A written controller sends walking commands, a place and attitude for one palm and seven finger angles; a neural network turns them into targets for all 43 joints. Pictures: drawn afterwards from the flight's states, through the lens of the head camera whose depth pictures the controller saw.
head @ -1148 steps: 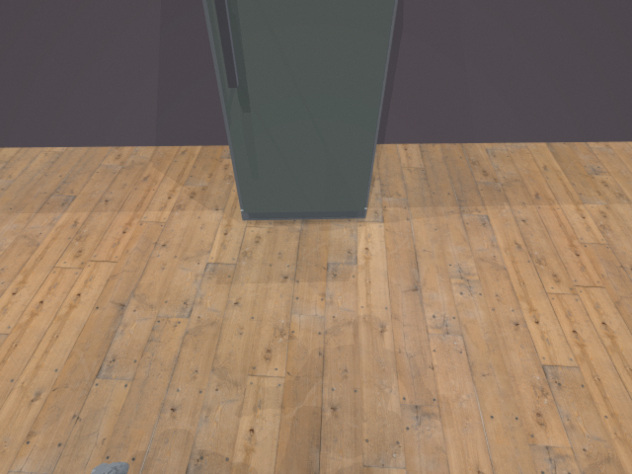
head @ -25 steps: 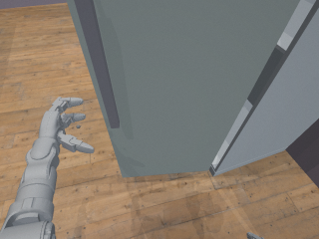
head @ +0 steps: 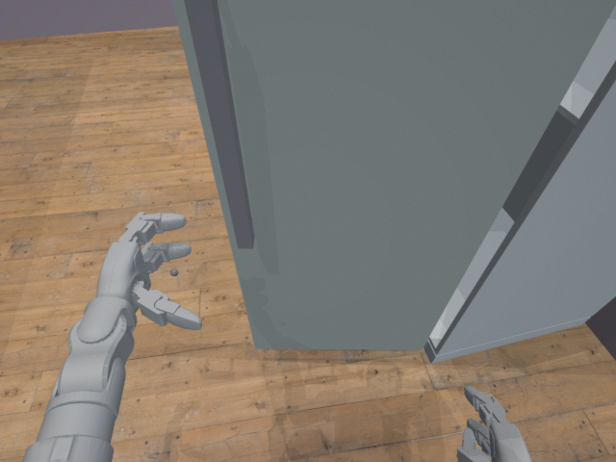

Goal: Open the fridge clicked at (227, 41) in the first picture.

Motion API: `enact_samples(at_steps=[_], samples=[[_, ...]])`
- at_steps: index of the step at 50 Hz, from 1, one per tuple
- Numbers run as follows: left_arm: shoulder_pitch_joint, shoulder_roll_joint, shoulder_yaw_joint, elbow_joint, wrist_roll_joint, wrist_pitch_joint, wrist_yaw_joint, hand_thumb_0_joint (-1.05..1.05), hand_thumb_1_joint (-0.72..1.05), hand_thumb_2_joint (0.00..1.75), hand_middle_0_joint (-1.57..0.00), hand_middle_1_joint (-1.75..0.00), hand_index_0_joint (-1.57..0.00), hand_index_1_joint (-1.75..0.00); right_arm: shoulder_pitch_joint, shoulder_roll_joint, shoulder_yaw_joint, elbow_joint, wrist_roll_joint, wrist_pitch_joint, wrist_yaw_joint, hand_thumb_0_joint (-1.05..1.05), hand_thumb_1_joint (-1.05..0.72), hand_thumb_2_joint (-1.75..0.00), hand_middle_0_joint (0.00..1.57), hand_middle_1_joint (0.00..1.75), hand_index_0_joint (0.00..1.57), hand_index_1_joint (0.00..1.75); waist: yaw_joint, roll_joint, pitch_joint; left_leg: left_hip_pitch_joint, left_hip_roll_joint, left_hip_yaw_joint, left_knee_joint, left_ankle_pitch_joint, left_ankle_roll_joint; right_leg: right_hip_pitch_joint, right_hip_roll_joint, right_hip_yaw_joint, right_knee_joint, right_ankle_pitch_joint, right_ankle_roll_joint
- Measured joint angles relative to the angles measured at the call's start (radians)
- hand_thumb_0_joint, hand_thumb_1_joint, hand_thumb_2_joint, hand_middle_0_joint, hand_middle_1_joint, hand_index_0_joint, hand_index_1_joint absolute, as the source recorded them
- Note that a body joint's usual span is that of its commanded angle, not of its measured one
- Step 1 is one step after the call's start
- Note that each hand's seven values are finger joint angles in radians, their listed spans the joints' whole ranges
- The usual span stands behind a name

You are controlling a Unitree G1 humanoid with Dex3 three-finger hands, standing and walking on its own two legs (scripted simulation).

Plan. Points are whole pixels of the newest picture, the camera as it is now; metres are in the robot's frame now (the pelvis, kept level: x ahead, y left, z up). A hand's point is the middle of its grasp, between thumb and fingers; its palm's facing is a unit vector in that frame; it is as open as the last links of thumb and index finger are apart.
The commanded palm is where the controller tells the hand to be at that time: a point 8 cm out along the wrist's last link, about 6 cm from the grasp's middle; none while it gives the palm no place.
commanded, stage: draw the hand back to the body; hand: left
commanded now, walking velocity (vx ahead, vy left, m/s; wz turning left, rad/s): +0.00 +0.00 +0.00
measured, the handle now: (230, 133) +0.52 +0.16 +0.16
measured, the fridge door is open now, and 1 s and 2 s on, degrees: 76 76 76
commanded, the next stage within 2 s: step back with the hand held close in 1.54 s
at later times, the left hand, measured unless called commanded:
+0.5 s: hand (119, 287) +0.27 +0.24 +0.12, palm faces +0.20 -0.98 -0.04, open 14.5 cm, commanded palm +0.23 +0.28 +0.13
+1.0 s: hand (52, 302) +0.23 +0.27 +0.16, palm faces +0.44 -0.84 -0.33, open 10.4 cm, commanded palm +0.17 +0.31 +0.18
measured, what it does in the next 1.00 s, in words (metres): stands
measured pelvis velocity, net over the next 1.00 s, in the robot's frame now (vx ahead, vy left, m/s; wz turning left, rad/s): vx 0.02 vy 0.01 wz -0.01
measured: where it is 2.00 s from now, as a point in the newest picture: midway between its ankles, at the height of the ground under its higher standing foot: outside the picture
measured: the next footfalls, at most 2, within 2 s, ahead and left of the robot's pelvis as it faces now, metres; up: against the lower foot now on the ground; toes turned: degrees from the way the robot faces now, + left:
none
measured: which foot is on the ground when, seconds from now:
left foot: down 0.00-1.00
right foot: down 0.00-1.00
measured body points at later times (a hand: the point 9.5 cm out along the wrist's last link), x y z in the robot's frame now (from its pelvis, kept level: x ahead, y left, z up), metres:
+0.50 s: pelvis +0.01 +0.00 +0.01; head -0.01 -0.02 +0.46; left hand +0.25 +0.29 +0.13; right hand +0.18 -0.24 -0.07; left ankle +0.00 +0.12 -0.72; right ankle +0.02 -0.12 -0.72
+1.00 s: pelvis +0.02 +0.01 +0.02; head -0.01 +0.00 +0.47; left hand +0.20 +0.32 +0.18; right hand +0.20 -0.20 -0.06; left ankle +0.00 +0.12 -0.72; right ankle +0.02 -0.12 -0.72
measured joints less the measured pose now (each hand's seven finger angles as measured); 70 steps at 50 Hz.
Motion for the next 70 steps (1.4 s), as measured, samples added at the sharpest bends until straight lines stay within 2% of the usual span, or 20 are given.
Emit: enact_samples(at_steps=[1, 2, 4, 6, 8, 12, 19, 24, 27, 29, 32, 36, 45, 54, 61, 70], samples=[[-0.007, -0.020, 0.029, 0.000, -0.048, -0.031, 0.004, -0.02, -0.55, 0.20, -0.25, -1.15, -0.26, -1.15, -0.001, 0.004, 0.001, 0.012, -0.004, -0.010, -0.005, 0.01, -0.90, -0.90, 0.20, 0.30, 0.20, 0.30, 0.002, -0.003, 0.003, 0.000, 0.002, 0.000, 0.002, 0.000, -0.002, 0.000, 0.002, 0.000, 0.001, 0.000, -0.001], [-0.012, -0.038, 0.057, -0.003, -0.078, -0.072, 0.011, -0.02, -0.55, 0.20, -0.25, -1.15, -0.26, -1.15, -0.001, 0.009, 0.002, 0.024, -0.008, -0.019, -0.007, 0.01, -0.90, -0.90, 0.20, 0.30, 0.20, 0.30, 0.005, -0.007, 0.002, -0.001, 0.004, 0.002, 0.003, -0.001, -0.004, -0.003, 0.004, 0.002, 0.004, -0.001, -0.003], [-0.005, -0.052, 0.092, -0.016, -0.076, -0.144, 0.027, -0.02, -0.55, 0.20, -0.25, -1.15, -0.26, -1.15, 0.006, 0.017, 0.002, 0.039, -0.016, -0.028, -0.001, 0.01, -0.90, -0.90, 0.20, 0.30, 0.20, 0.30, 0.008, -0.016, -0.007, -0.006, 0.008, 0.007, 0.007, -0.005, -0.007, -0.014, 0.007, 0.007, 0.014, -0.005, -0.006], [0.025, -0.039, 0.098, -0.039, -0.051, -0.166, 0.026, -0.02, -0.55, 0.20, -0.25, -1.15, -0.26, -1.15, 0.018, 0.019, -0.002, 0.039, -0.017, -0.028, 0.009, 0.01, -0.90, -0.90, 0.20, 0.30, 0.20, 0.30, 0.007, -0.014, -0.014, -0.009, 0.009, 0.010, 0.010, -0.008, -0.008, -0.020, 0.008, 0.011, 0.020, -0.009, -0.007], [0.066, -0.020, 0.094, -0.065, -0.051, -0.144, 0.003, -0.02, -0.55, 0.20, -0.25, -1.15, -0.25, -1.15, 0.029, 0.016, -0.004, 0.034, -0.012, -0.022, 0.011, 0.01, -0.90, -0.90, 0.20, 0.30, 0.20, 0.30, 0.005, -0.005, -0.014, -0.003, 0.010, 0.012, 0.007, -0.009, -0.008, -0.016, 0.010, 0.013, 0.018, -0.010, -0.007], [0.135, -0.013, 0.101, -0.127, -0.093, -0.069, -0.033, -0.02, -0.55, 0.20, -0.24, -1.15, -0.25, -1.15, 0.046, 0.007, -0.007, 0.037, -0.004, -0.024, -0.009, 0.01, -0.90, -0.90, 0.20, 0.30, 0.20, 0.30, 0.009, 0.008, -0.009, 0.022, 0.009, 0.014, -0.016, -0.002, -0.007, 0.009, 0.011, 0.014, -0.004, -0.003, -0.005], [0.222, -0.017, 0.126, -0.261, -0.117, -0.055, -0.035, -0.02, -0.55, 0.20, -0.25, -1.15, -0.25, -1.15, 0.044, 0.001, -0.011, 0.046, -0.002, -0.060, -0.024, 0.01, -0.90, -0.90, 0.20, 0.30, 0.20, 0.30, 0.022, 0.009, -0.012, 0.066, 0.006, 0.012, -0.048, 0.009, -0.008, 0.054, 0.011, 0.011, -0.034, 0.006, -0.005], [0.267, -0.012, 0.124, -0.331, -0.132, 0.010, -0.057, -0.02, -0.52, 0.21, -0.24, -1.13, -0.25, -1.13, 0.024, -0.001, -0.006, 0.035, 0.004, -0.075, -0.033, 0.01, -0.90, -0.90, 0.20, 0.30, 0.20, 0.30, 0.033, 0.015, -0.016, 0.095, 0.004, 0.009, -0.067, 0.017, -0.006, 0.085, 0.010, 0.007, -0.055, 0.013, -0.003], [0.301, 0.015, 0.094, -0.369, -0.034, 0.020, 0.044, -0.02, -0.47, 0.24, -0.24, -1.10, -0.25, -1.10, -0.003, 0.006, -0.005, 0.036, -0.015, -0.070, -0.036, 0.01, -0.90, -0.90, 0.20, 0.30, 0.20, 0.30, 0.032, 0.014, 0.001, 0.131, 0.002, 0.008, -0.097, 0.030, -0.006, 0.122, 0.010, 0.006, -0.086, 0.025, -0.001], [0.331, 0.025, 0.081, -0.400, 0.014, 0.021, 0.112, -0.02, -0.42, 0.26, -0.24, -1.07, -0.25, -1.07, -0.016, 0.011, -0.003, 0.034, -0.024, -0.061, -0.035, 0.01, -0.90, -0.90, 0.20, 0.30, 0.20, 0.30, 0.033, 0.012, 0.015, 0.158, -0.001, 0.010, -0.126, 0.044, -0.005, 0.149, 0.010, 0.006, -0.113, 0.038, 0.000], [0.376, 0.026, 0.068, -0.449, 0.058, 0.018, 0.179, -0.02, -0.33, 0.31, -0.24, -1.02, -0.25, -1.02, -0.023, 0.015, -0.001, 0.032, -0.034, -0.049, -0.033, 0.01, -0.90, -0.90, 0.20, 0.30, 0.20, 0.30, 0.041, 0.012, 0.032, 0.197, -0.005, 0.012, -0.165, 0.061, -0.002, 0.188, 0.010, 0.006, -0.152, 0.056, 0.002], [0.415, 0.022, 0.064, -0.496, 0.087, 0.009, 0.222, -0.02, -0.20, 0.37, -0.24, -0.94, -0.25, -0.94, -0.025, 0.020, 0.002, 0.041, -0.042, -0.032, -0.032, 0.01, -0.90, -0.90, 0.20, 0.30, 0.20, 0.30, 0.054, 0.013, 0.048, 0.240, -0.011, 0.012, -0.204, 0.076, 0.001, 0.232, 0.007, 0.005, -0.192, 0.071, 0.006], [0.476, 0.023, 0.081, -0.585, 0.110, -0.003, 0.248, -0.01, 0.12, 0.52, -0.23, -0.76, -0.24, -0.76, -0.020, 0.037, 0.005, 0.058, -0.053, -0.010, -0.021, 0.01, -0.90, -0.90, 0.20, 0.30, 0.20, 0.30, 0.061, 0.020, 0.061, 0.300, -0.021, 0.016, -0.250, 0.086, 0.008, 0.290, 0.000, 0.008, -0.235, 0.081, 0.016], [0.562, 0.039, 0.124, -0.685, 0.109, -0.014, 0.240, 0.00, 0.44, 0.68, -0.22, -0.57, -0.23, -0.57, -0.014, 0.041, -0.006, 0.055, -0.060, 0.003, -0.007, 0.01, -0.90, -0.90, 0.20, 0.30, 0.20, 0.30, 0.057, 0.027, 0.055, 0.321, -0.022, 0.023, -0.260, 0.079, 0.011, 0.310, 0.000, 0.015, -0.247, 0.079, 0.021], [0.613, 0.050, 0.162, -0.741, 0.108, -0.020, 0.244, 0.00, 0.68, 0.80, -0.21, -0.42, -0.22, -0.42, -0.012, 0.035, -0.017, 0.054, -0.060, 0.001, -0.005, 0.01, -0.90, -0.90, 0.20, 0.30, 0.20, 0.30, 0.065, 0.028, 0.056, 0.322, -0.021, 0.021, -0.258, 0.077, 0.011, 0.314, 0.001, 0.013, -0.250, 0.079, 0.022], [0.602, 0.032, 0.151, -0.736, 0.112, -0.011, 0.252, 0.01, 0.85, 0.88, -0.20, -0.32, -0.21, -0.33, -0.021, 0.033, -0.021, 0.059, -0.061, 0.000, -0.012, 0.01, -0.90, -0.90, 0.20, 0.30, 0.20, 0.30, 0.071, 0.026, 0.063, 0.319, -0.023, 0.015, -0.259, 0.083, 0.011, 0.312, 0.000, 0.008, -0.249, 0.081, 0.020]])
